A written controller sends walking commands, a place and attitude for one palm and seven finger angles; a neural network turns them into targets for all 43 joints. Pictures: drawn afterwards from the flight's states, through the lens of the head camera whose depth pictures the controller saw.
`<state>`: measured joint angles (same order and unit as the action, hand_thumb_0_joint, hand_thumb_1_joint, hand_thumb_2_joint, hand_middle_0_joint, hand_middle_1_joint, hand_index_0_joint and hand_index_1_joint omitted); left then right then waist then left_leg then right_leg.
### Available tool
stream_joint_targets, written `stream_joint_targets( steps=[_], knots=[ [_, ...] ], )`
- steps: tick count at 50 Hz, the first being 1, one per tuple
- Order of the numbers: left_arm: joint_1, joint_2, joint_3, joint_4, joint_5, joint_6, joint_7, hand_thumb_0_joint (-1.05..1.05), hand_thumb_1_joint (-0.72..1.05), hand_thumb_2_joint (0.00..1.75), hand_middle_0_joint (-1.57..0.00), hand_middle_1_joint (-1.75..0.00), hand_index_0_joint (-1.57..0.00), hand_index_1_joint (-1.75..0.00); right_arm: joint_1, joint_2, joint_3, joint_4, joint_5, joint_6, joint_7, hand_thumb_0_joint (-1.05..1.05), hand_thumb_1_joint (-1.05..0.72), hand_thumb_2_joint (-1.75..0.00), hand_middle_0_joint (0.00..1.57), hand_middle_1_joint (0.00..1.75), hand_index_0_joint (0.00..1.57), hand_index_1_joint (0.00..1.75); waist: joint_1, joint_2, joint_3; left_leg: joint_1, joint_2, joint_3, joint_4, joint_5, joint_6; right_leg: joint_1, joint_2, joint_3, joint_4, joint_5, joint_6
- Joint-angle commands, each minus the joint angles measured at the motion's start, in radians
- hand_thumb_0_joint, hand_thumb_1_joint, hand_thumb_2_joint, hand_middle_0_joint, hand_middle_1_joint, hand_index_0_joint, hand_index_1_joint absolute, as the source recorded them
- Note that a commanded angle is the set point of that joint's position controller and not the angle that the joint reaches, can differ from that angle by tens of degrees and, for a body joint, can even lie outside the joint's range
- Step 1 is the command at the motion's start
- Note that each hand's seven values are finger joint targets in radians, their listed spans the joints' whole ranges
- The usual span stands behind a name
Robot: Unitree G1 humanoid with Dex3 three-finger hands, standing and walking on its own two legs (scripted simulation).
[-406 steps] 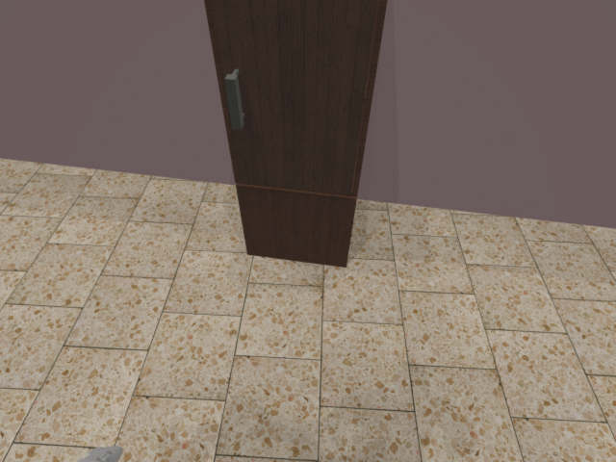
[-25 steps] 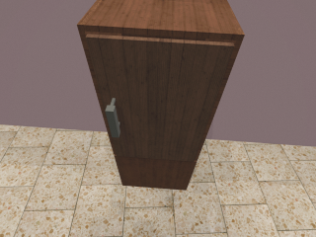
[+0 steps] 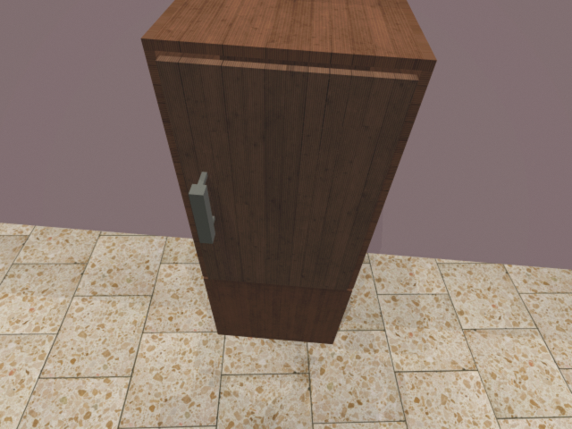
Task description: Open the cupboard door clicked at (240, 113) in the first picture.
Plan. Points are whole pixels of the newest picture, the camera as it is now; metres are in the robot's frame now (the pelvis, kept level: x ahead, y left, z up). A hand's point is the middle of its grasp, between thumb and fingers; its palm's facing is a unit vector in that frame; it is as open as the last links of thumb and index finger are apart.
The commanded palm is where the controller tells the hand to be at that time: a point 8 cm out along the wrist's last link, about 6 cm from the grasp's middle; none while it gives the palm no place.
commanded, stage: come to a stop and stand still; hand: left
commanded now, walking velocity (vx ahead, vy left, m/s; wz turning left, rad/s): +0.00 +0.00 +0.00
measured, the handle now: (205, 207) +0.51 +0.19 -0.03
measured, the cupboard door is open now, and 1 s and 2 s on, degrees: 0 0 0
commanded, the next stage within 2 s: look again from close up in 0.52 s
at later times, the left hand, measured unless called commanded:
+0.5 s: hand out of the picture +0.04 +0.22 -0.17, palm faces +0.02 -0.97 -0.23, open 7.4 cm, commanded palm none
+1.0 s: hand out of the picture +0.01 +0.20 -0.17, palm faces +0.01 -0.98 -0.20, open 7.4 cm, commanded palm none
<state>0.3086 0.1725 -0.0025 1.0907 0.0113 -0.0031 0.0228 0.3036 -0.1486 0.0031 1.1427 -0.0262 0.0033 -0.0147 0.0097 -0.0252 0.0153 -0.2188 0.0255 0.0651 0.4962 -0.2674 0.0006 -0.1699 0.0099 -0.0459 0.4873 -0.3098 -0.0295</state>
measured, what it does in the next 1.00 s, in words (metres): stands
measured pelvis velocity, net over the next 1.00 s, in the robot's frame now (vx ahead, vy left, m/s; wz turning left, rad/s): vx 0.01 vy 0.03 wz -0.01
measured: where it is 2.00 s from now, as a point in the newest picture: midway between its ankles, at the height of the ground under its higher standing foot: outside the picture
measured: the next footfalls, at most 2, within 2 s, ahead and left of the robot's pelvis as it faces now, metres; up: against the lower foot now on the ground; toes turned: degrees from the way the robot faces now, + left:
none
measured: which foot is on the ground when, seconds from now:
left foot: down 0.00-1.00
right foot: down 0.00-1.00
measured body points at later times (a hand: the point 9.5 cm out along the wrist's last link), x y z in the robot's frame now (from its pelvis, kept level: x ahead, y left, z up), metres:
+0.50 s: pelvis +0.02 +0.04 +0.00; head +0.03 +0.03 +0.45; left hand +0.04 +0.27 -0.16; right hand +0.02 -0.18 -0.17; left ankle +0.00 +0.12 -0.74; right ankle -0.03 -0.10 -0.74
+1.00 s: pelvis +0.01 +0.03 +0.00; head +0.03 +0.03 +0.45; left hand +0.01 +0.25 -0.16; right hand +0.03 -0.20 -0.16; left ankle +0.00 +0.12 -0.74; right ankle -0.03 -0.10 -0.74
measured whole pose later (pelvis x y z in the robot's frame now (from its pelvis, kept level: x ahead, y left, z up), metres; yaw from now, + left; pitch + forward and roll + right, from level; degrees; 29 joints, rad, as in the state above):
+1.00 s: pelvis +0.01 +0.03 +0.00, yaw -1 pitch -1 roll +0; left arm 0.28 0.17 -0.02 1.11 0.01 -0.01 0.04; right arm 0.23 -0.17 0.00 1.12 -0.02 -0.02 -0.03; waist 0.01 -0.01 0.05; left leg -0.16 -0.02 0.09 0.44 -0.27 0.04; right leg -0.13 -0.03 -0.02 0.46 -0.31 0.02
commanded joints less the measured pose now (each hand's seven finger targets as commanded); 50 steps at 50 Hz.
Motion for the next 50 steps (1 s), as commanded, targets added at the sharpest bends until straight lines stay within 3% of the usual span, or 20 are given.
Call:
stream_joint_targets(
  steps=[1,2,3,4,5,7,9,10,14,19,26,30,50],
  knots=[
    [0.053,0.083,0.019,-0.016,0.001,-0.02,0.009,0.0,0.9,0.9,-0.2,-0.3,-0.2,-0.3,0.056,-0.084,-0.003,-0.019,0.013,-0.037,-0.014,0.0,-0.9,-0.9,0.2,0.3,0.2,0.3,0.005,0.07,0.047,0.014,0.091,-0.094,-0.101,0.177,0.038,-0.052,-0.101,0.09,-0.083,0.104,-0.021],
    [0.156,0.086,0.01,0.04,0.008,-0.046,0.05,0.0,0.9,0.9,-0.2,-0.3,-0.2,-0.3,-0.093,-0.111,-0.005,-0.1,0.022,-0.041,-0.008,0.0,-0.9,-0.9,0.2,0.3,0.2,0.3,0.048,0.087,0.124,-0.074,0.078,-0.052,0.125,0.199,0.006,-0.094,-0.17,0.177,-0.155,0.494,0.005],
    [0.092,0.136,0.012,-0.012,0.005,-0.056,0.042,0.0,0.9,0.9,-0.2,-0.3,-0.2,-0.3,0.0,-0.038,-0.001,-0.12,0.02,-0.026,-0.002,0.0,-0.9,-0.9,0.2,0.3,0.2,0.3,-0.039,0.039,0.049,-0.058,0.041,-0.051,0.108,-0.05,0.005,-0.078,-0.226,0.223,-0.16,0.344,-0.047],
    [0.039,0.133,0.018,-0.025,0.008,-0.068,0.036,0.0,0.9,0.9,-0.2,-0.3,-0.2,-0.3,0.038,-0.029,0.0,-0.103,0.01,-0.023,0.004,0.0,-0.9,-0.9,0.2,0.3,0.2,0.3,-0.045,0.044,0.011,-0.016,0.04,-0.045,0.092,-0.043,0.002,-0.081,-0.22,0.194,-0.129,0.344,-0.07],
    [0.02,0.117,0.013,-0.033,0.005,-0.068,0.032,0.0,0.9,0.9,-0.2,-0.3,-0.2,-0.3,0.078,-0.039,-0.002,-0.103,0.011,-0.028,0.003,0.0,-0.9,-0.9,0.2,0.3,0.2,0.3,-0.058,0.061,-0.027,0.015,0.042,-0.057,0.039,0.032,0.009,-0.057,-0.181,0.15,-0.079,0.322,-0.07],
    [0.057,0.079,0.007,-0.018,0.001,-0.059,0.03,0.0,0.9,0.9,-0.2,-0.3,-0.2,-0.3,0.094,-0.073,-0.001,-0.096,0.011,-0.048,-0.005,0.0,-0.9,-0.9,0.2,0.3,0.2,0.3,-0.031,0.131,-0.082,0.04,0.083,-0.1,0.014,0.334,0.035,0.006,-0.114,0.09,0.019,0.346,-0.041],
    [0.073,0.054,0.003,-0.005,0.001,-0.049,0.033,0.0,0.9,0.9,-0.2,-0.3,-0.2,-0.3,0.099,-0.085,-0.003,-0.096,0.014,-0.054,-0.018,0.0,-0.9,-0.9,0.2,0.3,0.2,0.3,-0.016,0.12,-0.08,0.046,0.112,-0.118,0.013,0.513,0.059,0.022,-0.089,0.048,0.039,0.269,-0.022],
    [0.073,0.049,0.003,-0.006,-0.001,-0.042,0.034,0.0,0.9,0.9,-0.2,-0.3,-0.2,-0.3,0.096,-0.096,-0.003,-0.099,0.014,-0.052,-0.021,0.0,-0.9,-0.9,0.2,0.3,0.2,0.3,-0.013,0.093,-0.055,0.043,0.113,-0.122,0.007,0.524,0.062,0.011,-0.082,0.044,0.04,0.233,-0.017],
    [0.063,0.039,0.004,-0.003,0.002,-0.029,0.035,0.0,0.9,0.9,-0.2,-0.3,-0.2,-0.3,0.08,-0.079,-0.002,-0.087,0.013,-0.046,-0.025,0.0,-0.9,-0.9,0.2,0.3,0.2,0.3,-0.01,0.023,0.037,0.001,0.095,-0.117,-0.031,0.42,0.061,-0.01,-0.093,0.048,0.009,0.222,-0.01],
    [0.041,0.057,0.009,-0.019,0.001,-0.019,0.032,0.0,0.9,0.9,-0.2,-0.3,-0.2,-0.3,0.054,-0.084,-0.004,-0.075,0.012,-0.041,-0.02,0.0,-0.9,-0.9,0.2,0.3,0.2,0.3,-0.005,0.018,0.069,-0.002,0.079,-0.116,-0.086,0.296,0.059,-0.018,-0.1,0.053,-0.015,0.173,-0.001],
    [0.026,0.084,0.011,-0.028,0.001,-0.012,0.027,0.0,0.9,0.9,-0.2,-0.3,-0.2,-0.3,0.024,-0.111,-0.006,-0.075,0.011,-0.041,-0.019,0.0,-0.9,-0.9,0.2,0.3,0.2,0.3,-0.003,0.02,0.049,0.032,0.078,-0.11,-0.118,0.258,0.057,-0.018,-0.105,0.066,-0.038,0.16,0.005],
    [0.021,0.096,0.013,-0.03,0.002,-0.014,0.025,0.0,0.9,0.9,-0.2,-0.3,-0.2,-0.3,0.015,-0.121,-0.009,-0.072,0.012,-0.044,-0.02,0.0,-0.9,-0.9,0.2,0.3,0.2,0.3,-0.004,0.031,0.016,0.064,0.078,-0.101,-0.11,0.314,0.056,-0.003,-0.109,0.07,-0.041,0.211,0.005],
    [0.02,0.106,0.01,-0.004,0.005,-0.018,0.019,0.0,0.9,0.9,-0.2,-0.3,-0.2,-0.3,-0.024,-0.126,-0.014,-0.051,0.016,-0.039,-0.02,0.0,-0.9,-0.9,0.2,0.3,0.2,0.3,-0.005,0.02,0.034,0.081,0.085,-0.087,-0.132,0.241,0.048,-0.016,-0.12,0.09,-0.097,0.227,0.003]
  ],
)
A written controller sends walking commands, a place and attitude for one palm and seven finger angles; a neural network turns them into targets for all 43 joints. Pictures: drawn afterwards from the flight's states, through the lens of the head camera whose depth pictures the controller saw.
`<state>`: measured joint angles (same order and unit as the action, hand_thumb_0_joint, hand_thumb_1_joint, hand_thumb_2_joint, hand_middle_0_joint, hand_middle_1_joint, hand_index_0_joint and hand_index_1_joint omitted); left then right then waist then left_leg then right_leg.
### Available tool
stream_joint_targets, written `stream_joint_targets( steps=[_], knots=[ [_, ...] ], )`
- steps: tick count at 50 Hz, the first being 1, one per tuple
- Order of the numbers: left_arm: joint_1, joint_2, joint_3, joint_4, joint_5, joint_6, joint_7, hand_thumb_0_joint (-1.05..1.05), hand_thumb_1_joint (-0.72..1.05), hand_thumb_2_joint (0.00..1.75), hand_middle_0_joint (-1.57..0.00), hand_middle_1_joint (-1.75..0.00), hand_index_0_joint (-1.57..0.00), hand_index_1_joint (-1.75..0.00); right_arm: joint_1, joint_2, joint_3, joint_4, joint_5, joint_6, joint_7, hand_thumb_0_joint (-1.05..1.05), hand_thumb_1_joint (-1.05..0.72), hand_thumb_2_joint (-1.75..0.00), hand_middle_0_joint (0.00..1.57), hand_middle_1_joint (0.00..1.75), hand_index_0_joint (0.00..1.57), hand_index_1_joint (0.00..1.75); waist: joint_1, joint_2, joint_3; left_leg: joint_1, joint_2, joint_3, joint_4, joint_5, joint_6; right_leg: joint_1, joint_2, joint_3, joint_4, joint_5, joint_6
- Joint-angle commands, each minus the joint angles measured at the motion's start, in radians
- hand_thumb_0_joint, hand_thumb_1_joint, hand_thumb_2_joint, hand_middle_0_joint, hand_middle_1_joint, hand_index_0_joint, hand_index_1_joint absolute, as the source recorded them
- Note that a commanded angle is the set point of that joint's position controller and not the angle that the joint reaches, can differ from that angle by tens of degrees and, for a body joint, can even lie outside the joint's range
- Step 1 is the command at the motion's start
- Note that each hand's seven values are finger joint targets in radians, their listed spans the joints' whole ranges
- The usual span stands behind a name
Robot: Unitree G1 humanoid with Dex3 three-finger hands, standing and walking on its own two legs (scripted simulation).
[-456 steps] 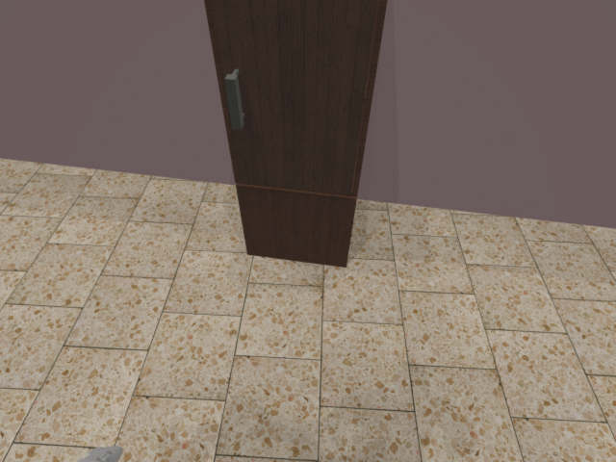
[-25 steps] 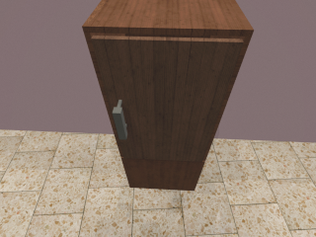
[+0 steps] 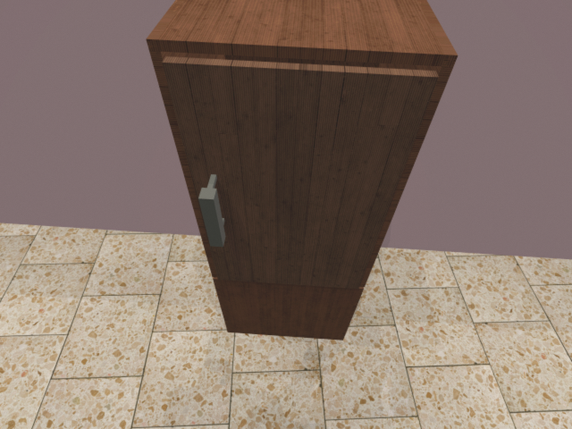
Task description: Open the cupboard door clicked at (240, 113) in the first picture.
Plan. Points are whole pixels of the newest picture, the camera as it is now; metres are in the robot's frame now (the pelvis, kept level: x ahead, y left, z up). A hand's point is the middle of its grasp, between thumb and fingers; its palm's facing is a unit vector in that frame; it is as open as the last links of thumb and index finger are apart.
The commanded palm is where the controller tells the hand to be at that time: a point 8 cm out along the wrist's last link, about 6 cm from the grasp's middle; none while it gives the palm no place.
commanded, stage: look again from close up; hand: left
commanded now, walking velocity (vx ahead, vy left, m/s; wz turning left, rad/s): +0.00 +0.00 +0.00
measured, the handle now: (215, 210) +0.49 +0.17 -0.03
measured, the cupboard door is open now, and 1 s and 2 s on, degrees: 0 0 0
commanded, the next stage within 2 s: raise the hand with hooked fingers in 0.12 s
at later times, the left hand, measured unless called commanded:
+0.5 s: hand (177, 371) +0.19 +0.16 -0.01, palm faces +0.09 -1.00 -0.04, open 7.9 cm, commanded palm +0.11 +0.23 -0.06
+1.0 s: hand (148, 389) +0.17 +0.20 -0.04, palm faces +0.00 -1.00 -0.04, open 10.7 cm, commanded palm +0.14 +0.26 -0.04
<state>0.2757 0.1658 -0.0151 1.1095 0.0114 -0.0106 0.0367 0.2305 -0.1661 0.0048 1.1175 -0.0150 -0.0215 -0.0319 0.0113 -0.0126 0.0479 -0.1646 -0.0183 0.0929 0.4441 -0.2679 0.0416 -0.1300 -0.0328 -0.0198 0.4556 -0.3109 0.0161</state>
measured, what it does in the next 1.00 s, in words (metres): lowers itself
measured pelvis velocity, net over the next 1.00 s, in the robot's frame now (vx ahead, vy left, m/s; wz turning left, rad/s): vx -0.06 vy -0.03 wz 0.03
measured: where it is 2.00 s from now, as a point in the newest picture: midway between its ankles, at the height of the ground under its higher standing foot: outside the picture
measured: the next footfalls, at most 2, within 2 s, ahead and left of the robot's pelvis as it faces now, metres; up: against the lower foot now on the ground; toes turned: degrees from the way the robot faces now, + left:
none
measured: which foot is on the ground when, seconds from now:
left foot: down 0.00-1.00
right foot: down 0.00-1.00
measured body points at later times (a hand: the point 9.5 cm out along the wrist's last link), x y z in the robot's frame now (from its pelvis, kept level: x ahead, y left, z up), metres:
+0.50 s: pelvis -0.04 -0.03 -0.05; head -0.01 -0.03 +0.40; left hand +0.18 +0.21 -0.01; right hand +0.14 -0.28 -0.12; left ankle -0.02 +0.09 -0.74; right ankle -0.04 -0.13 -0.74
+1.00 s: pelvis -0.06 -0.03 -0.08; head +0.01 -0.03 +0.36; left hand +0.17 +0.26 -0.04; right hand +0.10 -0.26 -0.18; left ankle -0.02 +0.09 -0.74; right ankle -0.04 -0.13 -0.74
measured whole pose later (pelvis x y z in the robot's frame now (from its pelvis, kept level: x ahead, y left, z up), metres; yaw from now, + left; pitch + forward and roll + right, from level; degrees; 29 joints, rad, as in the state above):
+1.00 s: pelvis -0.06 -0.03 -0.08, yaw +2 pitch +14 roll -2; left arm 0.22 0.31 0.30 0.21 -0.36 -0.37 -0.43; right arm 0.26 -0.20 0.02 0.61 0.03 -0.22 -0.07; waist -0.02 0.04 -0.12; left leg -0.91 0.06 -0.01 1.12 -0.46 0.00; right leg -0.83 0.01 -0.11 1.09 -0.51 -0.04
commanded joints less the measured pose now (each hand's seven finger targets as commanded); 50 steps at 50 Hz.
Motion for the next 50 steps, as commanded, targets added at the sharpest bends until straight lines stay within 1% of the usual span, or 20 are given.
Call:
stream_joint_targets(
  steps=[1,10,11,12,13,14,15,16,18,19,21,24,27,30,33,34,36,39,44,50],
  knots=[
    [0.054,0.11,0.022,-0.022,0.004,-0.01,0.004,0.0,0.9,0.9,-0.2,-0.3,-0.2,-0.3,0.048,-0.109,-0.015,-0.024,0.005,-0.015,-0.003,0.0,-0.9,-0.9,0.2,0.3,0.2,0.3,-0.005,0.008,0.003,0.028,0.129,-0.115,-0.084,0.227,0.006,-0.059,-0.076,0.066,-0.068,0.213,-0.043],
    [0.051,0.117,0.024,-0.021,0.004,-0.014,0.002,0.0,0.9,0.9,-0.2,-0.3,-0.2,-0.3,0.053,-0.11,-0.016,-0.019,0.005,-0.016,-0.002,0.0,-0.9,-0.9,0.2,0.3,0.2,0.3,-0.004,0.007,-0.015,0.029,0.132,-0.112,-0.086,0.23,0.004,-0.05,-0.078,0.07,-0.075,0.226,-0.047],
    [0.122,0.104,0.018,0.0,0.017,-0.032,0.041,0.0,0.9,0.9,-0.2,-0.3,-0.2,-0.3,-0.008,-0.129,-0.019,-0.087,0.015,-0.018,0.008,0.0,-0.9,-0.9,0.2,0.3,0.2,0.3,0.011,-0.027,0.008,-0.03,0.145,-0.093,0.123,0.394,-0.027,-0.079,-0.118,0.108,-0.074,0.544,-0.026],
    [-0.6,0.355,0.166,-1.541,-0.194,-0.236,0.038,0.0,0.88,0.89,-0.2,-0.32,-0.2,-0.32,0.066,-0.28,-0.046,-0.411,0.061,-0.155,-0.035,0.0,-0.9,-0.9,0.2,0.3,0.2,0.3,-0.108,0.154,-0.522,0.258,0.037,-0.112,0.015,0.514,-0.022,-0.002,-0.016,-0.002,0.046,0.528,-0.044],
    [-0.16,0.267,0.148,-1.295,-0.114,-0.191,0.076,0.0,0.85,0.88,-0.2,-0.33,-0.2,-0.33,-0.033,-0.189,-0.02,-0.368,0.05,-0.249,-0.063,0.0,-0.9,-0.9,0.2,0.3,0.2,0.3,-0.003,0.299,-0.496,0.351,0.101,-0.113,-0.011,0.664,-0.015,-0.096,0.021,-0.017,0.111,0.26,-0.053],
    [0.107,0.051,0.03,-1.108,-0.14,-0.059,0.098,0.0,0.83,0.87,-0.21,-0.34,-0.21,-0.34,-0.013,-0.143,-0.039,-0.363,0.063,-0.27,-0.049,0.0,-0.9,-0.9,0.2,0.3,0.2,0.3,-0.033,0.249,-0.322,0.195,0.094,-0.121,-0.016,0.597,-0.048,-0.188,0.016,-0.062,0.138,0.082,-0.033],
    [0.056,-0.029,0.003,-1.099,-0.177,-0.063,0.075,0.0,0.81,0.86,-0.21,-0.36,-0.21,-0.36,0.005,-0.163,-0.044,-0.346,0.07,-0.269,-0.046,0.0,-0.9,-0.9,0.2,0.3,0.2,0.3,-0.056,0.11,-0.168,0.093,0.093,-0.125,0.005,0.487,-0.043,-0.231,0.017,-0.07,0.105,0.091,-0.025],
    [-0.029,0.036,0.064,-1.093,-0.178,-0.111,0.055,0.0,0.78,0.85,-0.21,-0.37,-0.21,-0.37,-0.022,-0.2,-0.063,-0.4,0.058,-0.274,-0.041,0.0,-0.9,-0.9,0.2,0.3,0.2,0.3,-0.073,0.025,-0.054,-0.027,0.07,-0.138,0.054,0.315,-0.034,-0.287,0.024,-0.086,0.076,0.096,-0.024],
    [0.056,0.071,0.166,-0.932,-0.188,-0.243,-0.016,0.0,0.74,0.83,-0.21,-0.4,-0.21,-0.4,-0.023,-0.22,-0.081,-0.445,0.024,-0.268,-0.036,0.0,-0.9,-0.9,0.2,0.3,0.2,0.3,-0.065,-0.175,-0.06,-0.207,0.035,-0.123,0.18,0.153,-0.031,-0.401,0.033,-0.103,0.129,0.09,-0.023],
    [0.189,0.052,0.187,-0.835,-0.193,-0.313,-0.071,0.0,0.71,0.82,-0.21,-0.42,-0.21,-0.42,-0.044,-0.213,-0.089,-0.476,0.025,-0.268,-0.021,0.0,-0.9,-0.9,0.2,0.3,0.2,0.3,-0.012,-0.159,-0.073,-0.277,0.022,-0.109,0.225,0.134,-0.04,-0.42,0.033,-0.099,0.183,0.084,-0.032],
    [0.29,0.008,0.186,-0.793,-0.231,-0.47,-0.204,0.0,0.67,0.8,-0.22,-0.45,-0.22,-0.45,-0.091,-0.201,-0.099,-0.535,0.015,-0.269,0.009,0.0,-0.9,-0.9,0.2,0.3,0.2,0.3,0.04,-0.203,-0.149,-0.415,0.012,-0.089,0.337,0.106,-0.052,-0.487,0.038,-0.082,0.322,0.102,-0.038],
    [0.25,0.15,0.295,-0.773,-0.262,-0.651,-0.413,0.0,0.6,0.77,-0.22,-0.5,-0.22,-0.5,-0.111,-0.21,-0.116,-0.616,0.031,-0.27,0.042,0.0,-0.9,-0.9,0.2,0.3,0.2,0.3,0.058,-0.053,-0.25,-0.559,-0.006,-0.075,0.487,0.074,-0.058,-0.509,0.011,0.006,0.448,0.14,-0.053],
    [0.116,0.21,0.359,-0.913,-0.342,-0.604,-0.482,0.0,0.53,0.74,-0.23,-0.54,-0.23,-0.54,-0.143,-0.217,-0.111,-0.727,0.052,-0.251,0.021,0.0,-0.9,-0.9,0.2,0.3,0.2,0.3,0.055,-0.046,-0.354,-0.637,-0.02,-0.045,0.546,-0.039,-0.037,-0.504,0.001,0.097,0.421,-0.058,-0.031],
    [-0.078,0.277,0.4,-1.116,-0.383,-0.576,-0.451,0.0,0.46,0.71,-0.23,-0.58,-0.23,-0.58,-0.109,-0.203,-0.096,-0.76,0.056,-0.244,-0.01,0.0,-0.9,-0.9,0.2,0.3,0.2,0.3,0.014,0.004,-0.369,-0.684,-0.001,-0.057,0.613,-0.122,-0.023,-0.537,-0.01,0.189,0.367,-0.244,-0.009],
    [-0.175,0.259,0.343,-1.28,-0.353,-0.625,-0.416,0.0,0.39,0.68,-0.24,-0.63,-0.24,-0.63,-0.064,-0.193,-0.084,-0.728,0.046,-0.256,-0.034,0.0,-0.9,-0.9,0.2,0.3,0.2,0.3,-0.036,0.096,-0.395,-0.623,0.027,-0.076,0.64,-0.081,-0.007,-0.601,0.011,0.16,0.393,-0.193,-0.018],
    [-0.238,0.253,0.298,-1.303,-0.349,-0.63,-0.424,0.0,0.36,0.67,-0.24,-0.64,-0.24,-0.64,-0.05,-0.2,-0.074,-0.715,0.041,-0.261,-0.042,0.0,-0.9,-0.9,0.2,0.3,0.2,0.3,-0.072,0.071,-0.378,-0.631,0.034,-0.091,0.657,-0.081,-0.002,-0.633,0.021,0.152,0.409,-0.174,-0.017],
    [-0.205,0.255,0.287,-1.234,-0.339,-0.613,-0.445,0.0,0.32,0.65,-0.24,-0.68,-0.24,-0.68,-0.039,-0.209,-0.069,-0.681,0.045,-0.271,-0.054,0.0,-0.9,-0.9,0.2,0.3,0.2,0.3,-0.078,0.081,-0.352,-0.638,0.04,-0.104,0.652,-0.09,-0.002,-0.66,0.032,0.127,0.416,-0.181,-0.024],
    [-0.189,0.283,0.306,-1.129,-0.356,-0.53,-0.489,0.0,0.25,0.62,-0.25,-0.72,-0.25,-0.72,-0.041,-0.22,-0.058,-0.664,0.053,-0.279,-0.065,0.0,-0.9,-0.9,0.2,0.3,0.2,0.3,-0.066,0.088,-0.34,-0.654,0.039,-0.115,0.637,-0.097,-0.001,-0.648,0.039,0.116,0.406,-0.199,-0.026],
    [-0.065,0.334,0.434,-1.054,-0.395,-0.396,-0.495,0.0,0.13,0.57,-0.25,-0.8,-0.25,-0.8,-0.061,-0.206,-0.059,-0.679,0.057,-0.265,-0.058,0.0,-0.9,-0.9,0.2,0.3,0.2,0.3,0.011,0.039,-0.43,-0.621,0.033,-0.12,0.576,-0.001,-0.007,-0.508,0.028,0.087,0.404,-0.074,-0.019],
    [-0.089,0.303,0.429,-1.068,-0.391,-0.445,-0.449,0.0,-0.01,0.51,-0.27,-0.88,-0.27,-0.88,-0.044,-0.204,-0.061,-0.676,0.047,-0.264,-0.041,0.0,-0.9,-0.9,0.2,0.3,0.2,0.3,-0.003,0.0,-0.393,-0.603,0.031,-0.123,0.531,-0.003,-0.01,-0.548,0.036,0.038,0.416,-0.072,-0.018]
  ],
)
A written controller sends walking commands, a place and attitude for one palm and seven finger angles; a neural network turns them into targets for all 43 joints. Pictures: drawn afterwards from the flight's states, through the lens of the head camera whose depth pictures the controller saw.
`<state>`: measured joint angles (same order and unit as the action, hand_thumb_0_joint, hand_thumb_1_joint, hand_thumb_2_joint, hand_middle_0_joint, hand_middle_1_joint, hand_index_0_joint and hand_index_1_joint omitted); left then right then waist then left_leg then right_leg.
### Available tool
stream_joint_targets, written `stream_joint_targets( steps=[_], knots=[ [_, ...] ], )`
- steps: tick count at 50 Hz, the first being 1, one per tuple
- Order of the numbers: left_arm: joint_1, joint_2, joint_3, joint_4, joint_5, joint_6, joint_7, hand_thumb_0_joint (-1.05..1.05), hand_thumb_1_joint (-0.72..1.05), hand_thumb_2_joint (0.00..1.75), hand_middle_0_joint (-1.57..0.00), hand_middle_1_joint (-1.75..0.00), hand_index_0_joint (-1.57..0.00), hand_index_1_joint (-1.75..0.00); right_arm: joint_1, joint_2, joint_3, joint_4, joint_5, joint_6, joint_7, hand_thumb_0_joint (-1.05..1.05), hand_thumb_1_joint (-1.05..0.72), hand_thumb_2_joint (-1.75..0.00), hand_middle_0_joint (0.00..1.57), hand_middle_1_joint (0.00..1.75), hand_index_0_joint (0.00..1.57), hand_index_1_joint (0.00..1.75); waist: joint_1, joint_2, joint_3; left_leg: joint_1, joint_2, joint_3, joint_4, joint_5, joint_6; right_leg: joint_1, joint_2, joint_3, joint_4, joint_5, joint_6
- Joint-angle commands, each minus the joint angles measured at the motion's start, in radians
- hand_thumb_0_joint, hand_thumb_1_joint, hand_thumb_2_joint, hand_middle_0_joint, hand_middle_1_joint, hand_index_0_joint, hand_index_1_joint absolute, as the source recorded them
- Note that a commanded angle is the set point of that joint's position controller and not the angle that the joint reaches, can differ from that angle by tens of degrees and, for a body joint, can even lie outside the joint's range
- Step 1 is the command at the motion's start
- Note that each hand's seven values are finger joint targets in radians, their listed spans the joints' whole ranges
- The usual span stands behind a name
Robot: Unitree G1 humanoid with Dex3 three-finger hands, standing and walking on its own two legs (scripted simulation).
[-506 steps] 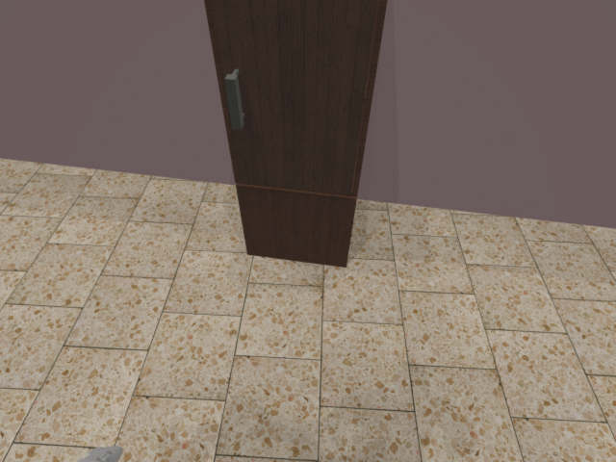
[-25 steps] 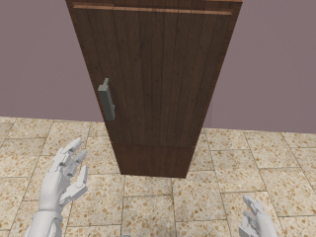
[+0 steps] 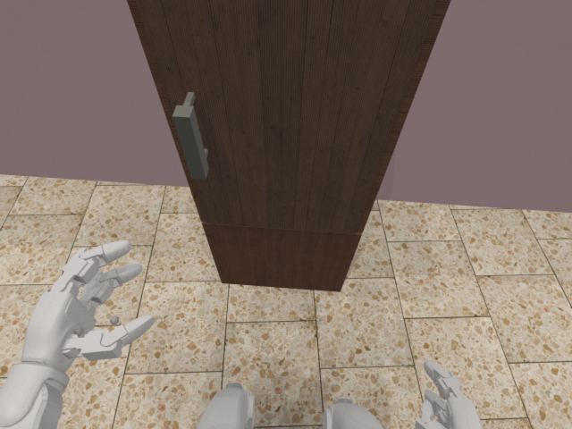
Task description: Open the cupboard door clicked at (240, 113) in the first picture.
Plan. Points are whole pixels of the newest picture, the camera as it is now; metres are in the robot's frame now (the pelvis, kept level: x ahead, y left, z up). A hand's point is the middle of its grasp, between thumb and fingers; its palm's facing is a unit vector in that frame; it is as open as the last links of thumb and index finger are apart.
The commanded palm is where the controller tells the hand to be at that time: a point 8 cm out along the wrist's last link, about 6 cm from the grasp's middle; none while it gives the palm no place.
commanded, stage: raise the hand with hooked fingers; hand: left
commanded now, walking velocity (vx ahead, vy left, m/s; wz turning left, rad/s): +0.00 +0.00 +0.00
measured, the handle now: (195, 136) +0.56 +0.19 +0.05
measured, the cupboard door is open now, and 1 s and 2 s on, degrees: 0 0 0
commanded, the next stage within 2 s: move the hooked fingers beside the handle in 1.32 s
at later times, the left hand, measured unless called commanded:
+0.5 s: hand (67, 294) +0.27 +0.29 +0.06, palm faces -0.01 -1.00 -0.05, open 13.5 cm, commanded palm +0.25 +0.34 +0.07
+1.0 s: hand (54, 264) +0.30 +0.31 +0.08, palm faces -0.03 -1.00 -0.03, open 14.0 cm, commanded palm +0.27 +0.35 +0.08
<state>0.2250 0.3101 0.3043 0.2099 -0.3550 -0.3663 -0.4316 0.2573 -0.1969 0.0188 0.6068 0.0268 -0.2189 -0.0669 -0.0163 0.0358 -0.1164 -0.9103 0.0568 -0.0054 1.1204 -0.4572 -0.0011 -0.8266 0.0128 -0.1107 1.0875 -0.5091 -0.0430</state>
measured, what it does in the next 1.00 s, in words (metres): stands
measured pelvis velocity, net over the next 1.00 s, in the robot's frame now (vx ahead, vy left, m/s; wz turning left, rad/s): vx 0.01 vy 0.03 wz -0.01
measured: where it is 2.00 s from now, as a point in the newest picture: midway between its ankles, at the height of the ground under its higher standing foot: outside the picture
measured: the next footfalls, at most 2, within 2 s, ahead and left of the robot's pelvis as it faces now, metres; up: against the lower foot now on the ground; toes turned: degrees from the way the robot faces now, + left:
none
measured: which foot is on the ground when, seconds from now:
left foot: down 0.00-1.00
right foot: down 0.00-1.00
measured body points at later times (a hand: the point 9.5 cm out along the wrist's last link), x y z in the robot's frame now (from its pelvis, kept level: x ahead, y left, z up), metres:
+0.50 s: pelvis +0.01 +0.04 +0.01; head +0.07 +0.06 +0.46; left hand +0.26 +0.34 +0.06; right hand +0.19 -0.21 -0.05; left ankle +0.05 +0.12 -0.66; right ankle +0.02 -0.10 -0.66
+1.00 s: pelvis +0.01 +0.03 +0.02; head +0.08 +0.05 +0.47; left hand +0.29 +0.36 +0.08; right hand +0.15 -0.23 -0.06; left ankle +0.05 +0.12 -0.66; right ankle +0.02 -0.10 -0.66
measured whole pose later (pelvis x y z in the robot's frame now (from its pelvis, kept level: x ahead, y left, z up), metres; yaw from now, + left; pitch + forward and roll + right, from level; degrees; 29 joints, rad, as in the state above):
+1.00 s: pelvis +0.01 +0.03 +0.02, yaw +0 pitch +13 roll -3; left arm -0.01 0.44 0.43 0.43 -0.38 -0.32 -0.56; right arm 0.30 -0.29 0.02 0.55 0.03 -0.18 -0.06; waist -0.02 0.02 -0.11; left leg -0.82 0.03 0.02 1.02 -0.43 0.05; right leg -0.72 0.00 -0.08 0.95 -0.46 0.00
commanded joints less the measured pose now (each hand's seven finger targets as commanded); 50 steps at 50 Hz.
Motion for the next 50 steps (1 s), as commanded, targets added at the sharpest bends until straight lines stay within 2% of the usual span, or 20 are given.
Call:
stream_joint_targets(
  steps=[1,3,6,9,11,13,15,21,23,27,31,33,36,39,41,43,44,45,49,50],
  knots=[
    [-0.025,0.162,0.11,-0.157,-0.016,-0.101,0.02,0.0,-0.03,0.5,-0.27,-0.9,-0.27,-0.9,-0.059,-0.177,-0.079,-0.163,0.005,-0.068,-0.005,0.0,-0.9,-0.9,0.2,0.3,0.2,0.3,0.023,-0.043,-0.236,0.155,-0.043,-0.023,-0.151,0.18,0.033,0.138,-0.008,0.119,-0.212,0.115,0.039],
    [-0.047,0.151,0.084,-0.162,-0.011,-0.119,0.013,0.0,-0.08,0.48,-0.27,-0.93,-0.27,-0.93,-0.046,-0.187,-0.078,-0.161,0.008,-0.074,-0.002,0.0,-0.9,-0.9,0.2,0.3,0.2,0.3,0.012,-0.011,-0.22,0.186,-0.043,-0.027,-0.168,0.168,0.034,0.103,-0.002,0.098,-0.207,0.106,0.033],
    [-0.068,0.171,0.091,-0.182,-0.015,-0.127,0.0,0.0,-0.15,0.45,-0.27,-0.98,-0.27,-0.98,-0.03,-0.201,-0.08,-0.167,0.009,-0.076,-0.001,0.0,-0.9,-0.9,0.2,0.3,0.2,0.3,0.015,0.009,-0.251,0.229,-0.042,-0.035,-0.188,0.179,0.033,0.099,0.005,0.074,-0.191,0.127,0.026],
    [-0.105,0.198,0.106,-0.185,-0.014,-0.118,0.001,0.0,-0.22,0.42,-0.28,-1.02,-0.28,-1.02,-0.02,-0.212,-0.079,-0.17,0.01,-0.072,-0.005,0.0,-0.9,-0.9,0.2,0.3,0.2,0.3,0.012,0.022,-0.233,0.254,-0.04,-0.046,-0.205,0.179,0.03,0.083,0.013,0.055,-0.183,0.131,0.018],
    [-0.116,0.196,0.105,-0.205,-0.013,-0.115,0.007,0.0,-0.27,0.4,-0.28,-1.05,-0.28,-1.05,-0.016,-0.213,-0.077,-0.175,0.01,-0.068,-0.005,0.0,-0.9,-0.9,0.2,0.3,0.2,0.3,0.013,0.064,-0.244,0.294,-0.038,-0.05,-0.224,0.187,0.024,0.074,0.012,0.045,-0.184,0.142,0.018],
    [-0.123,0.207,0.114,-0.198,-0.01,-0.108,0.015,0.0,-0.31,0.38,-0.29,-1.08,-0.29,-1.08,-0.013,-0.216,-0.075,-0.176,0.011,-0.064,-0.005,0.0,-0.9,-0.9,0.2,0.3,0.2,0.3,0.012,0.058,-0.238,0.306,-0.036,-0.058,-0.238,0.181,0.02,0.078,0.013,0.037,-0.188,0.139,0.017],
    [-0.133,0.209,0.108,-0.209,-0.007,-0.098,0.011,0.0,-0.36,0.36,-0.29,-1.11,-0.29,-1.11,-0.009,-0.218,-0.071,-0.185,0.009,-0.06,-0.002,0.0,-0.9,-0.9,0.2,0.3,0.2,0.3,0.014,0.088,-0.248,0.34,-0.033,-0.066,-0.244,0.23,0.014,0.078,0.017,0.032,-0.182,0.17,0.013],
    [-0.19,0.225,0.116,-0.149,-0.008,-0.05,-0.016,0.0,-0.5,0.3,-0.3,-1.2,-0.3,-1.2,-0.003,-0.226,-0.064,-0.199,0.011,-0.039,0.0,0.0,-0.9,-0.9,0.2,0.3,0.2,0.3,0.003,0.082,-0.219,0.357,-0.031,-0.073,-0.261,0.231,0.007,0.08,0.023,0.024,-0.201,0.179,0.013],
    [-0.219,0.237,0.123,-0.135,-0.01,-0.039,-0.026,0.0,-0.5,0.3,-0.3,-1.2,-0.3,-1.2,-0.005,-0.228,-0.062,-0.202,0.013,-0.036,-0.001,0.0,-0.9,-0.9,0.2,0.3,0.2,0.3,0.002,0.082,-0.219,0.36,-0.032,-0.077,-0.269,0.212,0.006,0.08,0.023,0.024,-0.209,0.168,0.013],
    [-0.276,0.269,0.145,-0.13,-0.015,-0.034,-0.049,0.0,-0.5,0.3,-0.3,-1.2,-0.3,-1.2,0.001,-0.23,-0.059,-0.202,0.01,-0.034,-0.003,0.0,-0.9,-0.9,0.2,0.3,0.2,0.3,0.002,0.092,-0.253,0.401,-0.03,-0.082,-0.268,0.263,0.002,0.088,0.025,0.024,-0.213,0.193,0.011],
    [-0.322,0.296,0.169,-0.057,-0.022,-0.019,-0.075,0.0,-0.5,0.3,-0.3,-1.2,-0.3,-1.2,0.003,-0.235,-0.054,-0.196,0.012,-0.027,-0.008,0.0,-0.9,-0.9,0.2,0.3,0.2,0.3,-0.001,0.066,-0.231,0.375,-0.033,-0.074,-0.269,0.24,0.006,0.094,0.028,0.027,-0.223,0.187,0.01],
    [-0.352,0.311,0.179,-0.044,-0.028,-0.014,-0.087,0.0,-0.5,0.3,-0.3,-1.2,-0.3,-1.2,0.0,-0.235,-0.053,-0.197,0.013,-0.026,-0.01,0.0,-0.9,-0.9,0.2,0.3,0.2,0.3,0.0,0.078,-0.227,0.373,-0.035,-0.073,-0.275,0.222,0.007,0.097,0.025,0.03,-0.23,0.178,0.01],
    [-0.375,0.347,0.204,-0.037,-0.031,-0.017,-0.104,0.0,-0.5,0.3,-0.3,-1.2,-0.3,-1.2,0.01,-0.238,-0.053,-0.192,0.011,-0.026,-0.012,0.0,-0.9,-0.9,0.2,0.3,0.2,0.3,0.007,0.092,-0.275,0.409,-0.034,-0.069,-0.268,0.288,0.006,0.118,0.026,0.034,-0.231,0.216,0.007],
    [-0.394,0.368,0.227,0.011,-0.045,-0.013,-0.117,0.0,-0.5,0.3,-0.3,-1.2,-0.3,-1.2,0.016,-0.242,-0.053,-0.188,0.01,-0.024,-0.014,0.0,-0.9,-0.9,0.2,0.3,0.2,0.3,0.008,0.051,-0.255,0.37,-0.038,-0.062,-0.262,0.277,0.013,0.134,0.03,0.038,-0.236,0.22,0.005],
    [-0.424,0.374,0.226,0.036,-0.044,-0.01,-0.127,0.0,-0.5,0.3,-0.3,-1.2,-0.3,-1.2,0.018,-0.244,-0.051,-0.184,0.013,-0.02,-0.014,0.0,-0.9,-0.9,0.2,0.3,0.2,0.3,0.005,0.071,-0.248,0.369,-0.038,-0.059,-0.27,0.261,0.013,0.131,0.027,0.04,-0.242,0.21,0.008],
    [-0.4,0.349,0.206,0.051,-0.044,-0.005,-0.136,0.0,-0.5,0.3,-0.3,-1.2,-0.3,-1.2,0.018,-0.243,-0.054,-0.19,0.016,-0.02,-0.012,0.0,-0.9,-0.9,0.2,0.3,0.2,0.3,0.007,0.076,-0.247,0.377,-0.038,-0.06,-0.278,0.251,0.014,0.125,0.026,0.038,-0.247,0.199,0.008],
    [-0.396,0.349,0.205,0.049,-0.047,-0.005,-0.141,0.0,-0.5,0.3,-0.3,-1.2,-0.3,-1.2,0.02,-0.244,-0.056,-0.196,0.013,-0.022,-0.011,0.0,-0.9,-0.9,0.2,0.3,0.2,0.3,0.009,0.056,-0.252,0.37,-0.04,-0.06,-0.272,0.268,0.017,0.137,0.03,0.039,-0.243,0.212,0.005],
    [-0.381,0.356,0.211,0.048,-0.044,-0.004,-0.143,0.0,-0.5,0.3,-0.3,-1.2,-0.3,-1.2,0.024,-0.245,-0.057,-0.196,0.015,-0.02,-0.008,0.0,-0.9,-0.9,0.2,0.3,0.2,0.3,0.012,0.075,-0.27,0.38,-0.04,-0.054,-0.271,0.282,0.017,0.143,0.027,0.043,-0.245,0.226,0.007],
    [-0.381,0.376,0.233,0.037,-0.051,-0.015,-0.129,0.0,-0.5,0.3,-0.3,-1.2,-0.3,-1.2,0.028,-0.245,-0.059,-0.197,0.011,-0.02,-0.003,0.0,-0.9,-0.9,0.2,0.3,0.2,0.3,0.01,0.061,-0.243,0.352,-0.042,-0.051,-0.267,0.266,0.02,0.14,0.03,0.045,-0.245,0.219,0.007],
    [-0.388,0.379,0.233,0.017,-0.047,-0.023,-0.124,0.0,-0.5,0.3,-0.3,-1.2,-0.3,-1.2,0.026,-0.243,-0.059,-0.197,0.013,-0.019,0.0,0.0,-0.9,-0.9,0.2,0.3,0.2,0.3,0.011,0.077,-0.258,0.361,-0.041,-0.05,-0.271,0.259,0.019,0.142,0.029,0.047,-0.245,0.212,0.009]
  ],
)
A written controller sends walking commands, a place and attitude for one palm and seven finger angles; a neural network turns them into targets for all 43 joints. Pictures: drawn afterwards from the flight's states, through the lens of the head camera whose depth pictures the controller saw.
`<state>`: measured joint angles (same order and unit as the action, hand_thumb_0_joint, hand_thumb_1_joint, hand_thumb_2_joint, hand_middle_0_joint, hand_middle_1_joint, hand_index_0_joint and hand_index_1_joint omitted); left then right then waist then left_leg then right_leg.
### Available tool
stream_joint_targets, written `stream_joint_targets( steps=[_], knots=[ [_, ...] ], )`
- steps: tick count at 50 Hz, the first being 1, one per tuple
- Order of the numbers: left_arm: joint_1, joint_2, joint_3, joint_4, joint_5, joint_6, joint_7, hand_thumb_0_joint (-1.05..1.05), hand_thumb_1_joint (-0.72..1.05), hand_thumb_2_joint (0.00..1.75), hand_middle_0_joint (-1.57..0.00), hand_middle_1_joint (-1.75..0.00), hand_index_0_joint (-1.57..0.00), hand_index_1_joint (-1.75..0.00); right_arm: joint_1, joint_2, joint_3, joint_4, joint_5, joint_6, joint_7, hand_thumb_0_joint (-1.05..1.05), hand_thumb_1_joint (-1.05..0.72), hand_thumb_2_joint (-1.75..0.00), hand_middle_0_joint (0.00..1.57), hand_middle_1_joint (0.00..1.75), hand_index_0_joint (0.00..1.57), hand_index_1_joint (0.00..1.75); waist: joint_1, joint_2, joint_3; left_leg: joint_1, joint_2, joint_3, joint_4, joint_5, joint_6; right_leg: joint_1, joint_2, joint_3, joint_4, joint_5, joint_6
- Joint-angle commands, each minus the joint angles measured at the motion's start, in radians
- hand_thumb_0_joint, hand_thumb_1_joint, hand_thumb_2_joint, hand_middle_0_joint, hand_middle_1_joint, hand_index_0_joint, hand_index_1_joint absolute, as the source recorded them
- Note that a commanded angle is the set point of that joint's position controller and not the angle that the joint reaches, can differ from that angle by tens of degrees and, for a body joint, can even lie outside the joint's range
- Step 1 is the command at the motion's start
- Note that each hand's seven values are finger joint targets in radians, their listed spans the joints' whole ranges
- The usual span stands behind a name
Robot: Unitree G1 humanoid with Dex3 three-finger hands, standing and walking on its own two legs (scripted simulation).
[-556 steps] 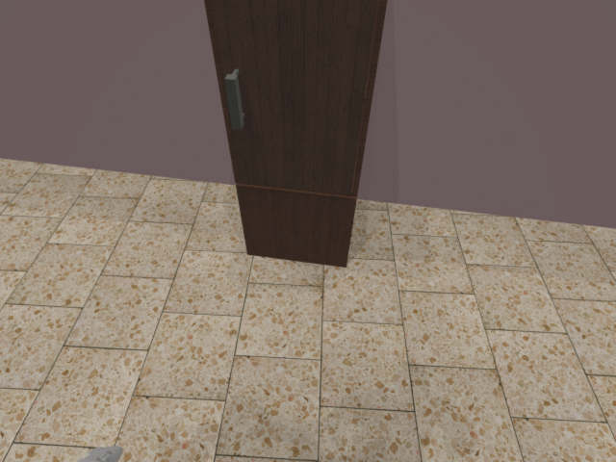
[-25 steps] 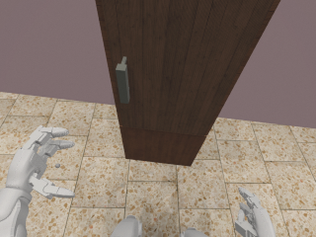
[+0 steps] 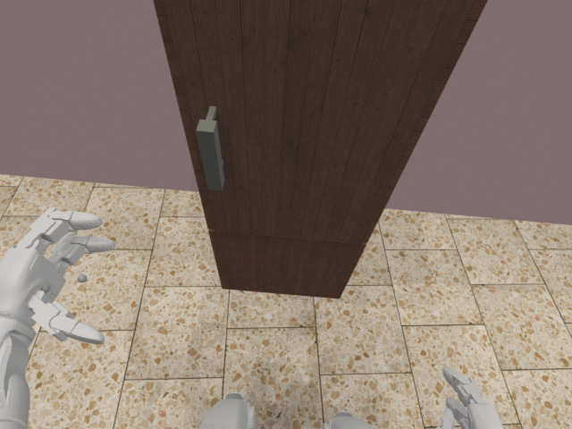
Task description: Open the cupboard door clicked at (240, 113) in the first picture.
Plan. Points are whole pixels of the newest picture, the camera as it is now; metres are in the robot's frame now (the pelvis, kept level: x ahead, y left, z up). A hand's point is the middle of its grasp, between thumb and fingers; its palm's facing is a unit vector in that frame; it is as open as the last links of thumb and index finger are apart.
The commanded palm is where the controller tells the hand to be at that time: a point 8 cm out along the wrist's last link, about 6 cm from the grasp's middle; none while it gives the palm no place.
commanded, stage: raise the hand with hooked fingers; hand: left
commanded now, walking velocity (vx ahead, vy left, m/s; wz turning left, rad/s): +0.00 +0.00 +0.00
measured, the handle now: (214, 149) +0.54 +0.16 +0.03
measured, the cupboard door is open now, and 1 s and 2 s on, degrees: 0 0 0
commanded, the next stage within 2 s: move the hooked fingers beside the handle in 0.32 s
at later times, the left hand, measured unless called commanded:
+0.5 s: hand (91, 279) +0.28 +0.26 +0.05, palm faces +0.00 -1.00 -0.03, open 14.0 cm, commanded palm +0.27 +0.31 +0.06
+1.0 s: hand (121, 228) +0.36 +0.25 +0.05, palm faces -0.03 -1.00 -0.02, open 14.0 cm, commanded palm +0.34 +0.30 +0.05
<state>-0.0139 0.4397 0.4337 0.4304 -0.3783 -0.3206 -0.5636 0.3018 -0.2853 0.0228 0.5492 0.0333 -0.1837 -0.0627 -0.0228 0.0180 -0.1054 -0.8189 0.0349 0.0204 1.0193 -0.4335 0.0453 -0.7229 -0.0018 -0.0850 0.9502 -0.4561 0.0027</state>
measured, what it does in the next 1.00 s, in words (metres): stands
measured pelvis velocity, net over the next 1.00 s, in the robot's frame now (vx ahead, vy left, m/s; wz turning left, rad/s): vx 0.01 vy -0.01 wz -0.01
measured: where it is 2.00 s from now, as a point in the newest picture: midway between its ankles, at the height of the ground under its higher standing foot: outside the picture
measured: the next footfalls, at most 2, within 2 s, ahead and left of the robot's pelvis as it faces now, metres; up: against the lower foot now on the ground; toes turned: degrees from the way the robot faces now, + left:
none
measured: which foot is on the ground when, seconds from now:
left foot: down 0.00-1.00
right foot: down 0.00-1.00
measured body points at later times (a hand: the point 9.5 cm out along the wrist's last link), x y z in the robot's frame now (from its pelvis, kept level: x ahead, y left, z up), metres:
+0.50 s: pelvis +0.00 -0.01 +0.00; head +0.07 +0.00 +0.44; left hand +0.28 +0.32 +0.06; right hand +0.16 -0.26 -0.08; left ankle +0.04 +0.09 -0.68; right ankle +0.01 -0.13 -0.68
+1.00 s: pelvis +0.01 -0.01 -0.01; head +0.09 +0.01 +0.44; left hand +0.36 +0.31 +0.06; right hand +0.11 -0.28 -0.10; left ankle +0.04 +0.09 -0.68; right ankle +0.01 -0.13 -0.68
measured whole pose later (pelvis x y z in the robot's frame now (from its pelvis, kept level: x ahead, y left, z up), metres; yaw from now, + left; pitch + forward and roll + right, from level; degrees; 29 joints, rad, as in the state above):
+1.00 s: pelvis +0.01 -0.01 -0.01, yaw -1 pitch +16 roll -3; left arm -0.29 0.46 0.44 0.67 -0.31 -0.34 -0.52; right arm 0.32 -0.28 0.02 0.58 0.03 -0.12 -0.06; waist -0.05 0.02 -0.11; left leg -0.88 0.05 0.03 1.04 -0.45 0.03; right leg -0.79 0.01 -0.07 0.99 -0.47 -0.01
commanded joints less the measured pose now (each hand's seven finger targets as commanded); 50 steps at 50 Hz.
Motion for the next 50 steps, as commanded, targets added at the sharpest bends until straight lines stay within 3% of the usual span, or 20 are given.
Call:
stream_joint_targets(
  steps=[1,8,15,20,22,23,24,28,29,31,36,39,43,48,50],
  knots=[
    [-0.151,0.247,0.103,-0.197,-0.023,-0.072,0.012,0.0,-0.5,0.3,-0.3,-1.2,-0.3,-1.2,-0.019,-0.154,-0.063,-0.141,0.007,-0.052,-0.005,0.0,-0.9,-0.9,0.2,0.3,0.2,0.3,0.014,0.099,-0.257,0.269,-0.018,-0.075,-0.174,0.218,-0.028,0.031,0.043,0.019,-0.109,0.144,-0.036],
    [-0.159,0.235,0.089,-0.204,-0.018,-0.081,0.022,0.0,-0.5,0.3,-0.3,-1.2,-0.3,-1.2,-0.022,-0.151,-0.061,-0.14,0.011,-0.051,-0.012,0.0,-0.9,-0.9,0.2,0.3,0.2,0.3,0.007,0.108,-0.249,0.271,-0.017,-0.074,-0.18,0.177,-0.024,0.023,0.04,0.026,-0.119,0.119,-0.032],
    [-0.16,0.243,0.093,-0.198,-0.018,-0.079,0.014,0.0,-0.5,0.3,-0.3,-1.2,-0.3,-1.2,-0.019,-0.149,-0.056,-0.134,0.01,-0.056,-0.015,0.0,-0.9,-0.9,0.2,0.3,0.2,0.3,0.008,0.095,-0.272,0.274,-0.02,-0.068,-0.164,0.238,-0.021,0.052,0.041,0.031,-0.112,0.182,-0.033],
    [-0.168,0.237,0.092,-0.156,-0.024,-0.07,0.005,0.0,-0.5,0.3,-0.3,-1.2,-0.3,-1.2,-0.024,-0.149,-0.054,-0.134,0.01,-0.052,-0.017,0.0,-0.9,-0.9,0.2,0.3,0.2,0.3,0.004,0.051,-0.247,0.225,-0.024,-0.058,-0.153,0.2,-0.017,0.061,0.039,0.042,-0.12,0.165,-0.028],
    [-0.214,0.219,0.066,-0.17,-0.021,-0.072,0.004,0.0,-0.5,0.3,-0.3,-1.2,-0.3,-1.2,-0.025,-0.147,-0.054,-0.132,0.011,-0.053,-0.019,0.0,-0.9,-0.9,0.2,0.3,0.2,0.3,-0.006,0.067,-0.255,0.234,-0.024,-0.056,-0.148,0.189,-0.015,0.046,0.035,0.045,-0.121,0.156,-0.025],
    [-0.259,0.226,0.063,-0.143,-0.016,-0.071,0.006,0.0,-0.5,0.3,-0.3,-1.2,-0.3,-1.2,-0.022,-0.15,-0.053,-0.121,0.012,-0.051,-0.023,0.0,-0.9,-0.9,0.2,0.3,0.2,0.3,-0.02,0.049,-0.234,0.216,-0.022,-0.058,-0.142,0.164,-0.015,0.029,0.034,0.048,-0.125,0.132,-0.023],
    [-0.306,0.255,0.083,-0.13,-0.016,-0.076,0.007,0.0,-0.5,0.3,-0.3,-1.2,-0.3,-1.2,-0.017,-0.154,-0.051,-0.112,0.008,-0.05,-0.027,0.0,-0.9,-0.9,0.2,0.3,0.2,0.3,-0.018,0.048,-0.226,0.2,-0.022,-0.059,-0.131,0.168,-0.015,0.033,0.036,0.054,-0.119,0.134,-0.028],
    [-0.367,0.265,0.075,-0.088,0.002,-0.086,-0.002,0.0,-0.5,0.3,-0.3,-1.2,-0.3,-1.2,-0.015,-0.151,-0.052,-0.102,0.01,-0.049,-0.032,0.0,-0.9,-0.9,0.2,0.3,0.2,0.3,-0.014,0.099,-0.271,0.226,-0.022,-0.057,-0.127,0.178,-0.016,0.026,0.029,0.059,-0.11,0.139,-0.029],
    [-0.381,0.291,0.09,-0.09,0.003,-0.087,-0.004,0.0,-0.5,0.3,-0.3,-1.2,-0.3,-1.2,-0.009,-0.155,-0.052,-0.1,0.008,-0.047,-0.033,0.0,-0.9,-0.9,0.2,0.3,0.2,0.3,-0.011,0.094,-0.289,0.224,-0.02,-0.056,-0.117,0.196,-0.014,0.036,0.034,0.062,-0.101,0.156,-0.033],
    [-0.422,0.276,0.065,-0.06,0.016,-0.08,-0.004,0.0,-0.5,0.3,-0.3,-1.2,-0.3,-1.2,-0.009,-0.15,-0.048,-0.096,0.009,-0.041,-0.032,0.0,-0.9,-0.9,0.2,0.3,0.2,0.3,-0.016,0.114,-0.295,0.233,-0.02,-0.059,-0.121,0.204,-0.016,0.023,0.031,0.058,-0.098,0.166,-0.03],
    [-0.451,0.293,0.081,-0.002,0.022,-0.061,0.009,0.0,-0.5,0.3,-0.3,-1.2,-0.3,-1.2,0.01,-0.155,-0.053,-0.096,0.009,-0.021,-0.027,0.0,-0.9,-0.9,0.2,0.3,0.2,0.3,-0.01,0.073,-0.336,0.22,-0.019,-0.052,-0.115,0.236,-0.014,0.052,0.031,0.06,-0.091,0.208,-0.026],
    [-0.448,0.327,0.112,0.039,0.028,-0.058,0.019,0.0,-0.5,0.3,-0.3,-1.2,-0.3,-1.2,0.02,-0.159,-0.056,-0.098,0.007,-0.005,-0.021,0.0,-0.9,-0.9,0.2,0.3,0.2,0.3,-0.002,0.061,-0.322,0.197,-0.019,-0.047,-0.111,0.252,-0.014,0.062,0.034,0.06,-0.085,0.228,-0.029],
    [-0.475,0.301,0.089,0.011,0.037,-0.074,0.03,0.0,-0.5,0.3,-0.3,-1.2,-0.3,-1.2,0.03,-0.152,-0.06,-0.1,0.008,0.009,-0.01,0.0,-0.9,-0.9,0.2,0.3,0.2,0.3,-0.008,0.107,-0.359,0.239,-0.016,-0.047,-0.114,0.293,-0.017,0.05,0.035,0.055,-0.078,0.26,-0.026],
    [-0.52,0.277,0.07,0.062,0.044,-0.08,0.048,0.0,-0.5,0.3,-0.3,-1.2,-0.3,-1.2,0.052,-0.158,-0.066,-0.082,0.007,0.029,-0.008,0.0,-0.9,-0.9,0.2,0.3,0.2,0.3,-0.028,0.063,-0.341,0.242,-0.011,-0.055,-0.117,0.291,-0.016,0.019,0.038,0.047,-0.082,0.25,-0.023],
    [-0.54,0.317,0.094,0.071,0.056,-0.088,0.052,0.0,-0.5,0.3,-0.3,-1.2,-0.3,-1.2,0.063,-0.163,-0.067,-0.076,0.006,0.038,-0.009,0.0,-0.9,-0.9,0.2,0.3,0.2,0.3,-0.022,0.075,-0.357,0.252,-0.009,-0.059,-0.118,0.311,-0.019,0.018,0.04,0.045,-0.075,0.254,-0.027]
  ],
)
